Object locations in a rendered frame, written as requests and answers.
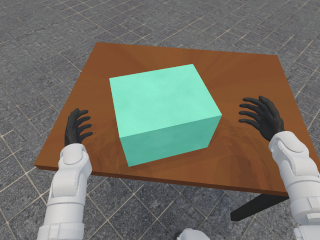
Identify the robot right forearm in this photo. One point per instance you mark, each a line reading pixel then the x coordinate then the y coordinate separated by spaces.
pixel 300 176

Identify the carton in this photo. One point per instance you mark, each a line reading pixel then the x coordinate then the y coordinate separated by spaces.
pixel 163 113

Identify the right robot hand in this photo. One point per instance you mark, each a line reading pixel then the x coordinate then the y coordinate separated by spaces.
pixel 268 121

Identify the robot left forearm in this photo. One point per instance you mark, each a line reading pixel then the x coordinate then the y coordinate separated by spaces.
pixel 65 206

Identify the left robot hand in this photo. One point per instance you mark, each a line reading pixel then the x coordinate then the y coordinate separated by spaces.
pixel 72 131

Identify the robot right upper arm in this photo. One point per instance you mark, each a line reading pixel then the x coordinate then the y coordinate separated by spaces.
pixel 307 232

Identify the table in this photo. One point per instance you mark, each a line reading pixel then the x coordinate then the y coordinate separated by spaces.
pixel 237 158

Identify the robot right thigh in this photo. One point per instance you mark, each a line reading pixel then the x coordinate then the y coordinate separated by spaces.
pixel 192 234

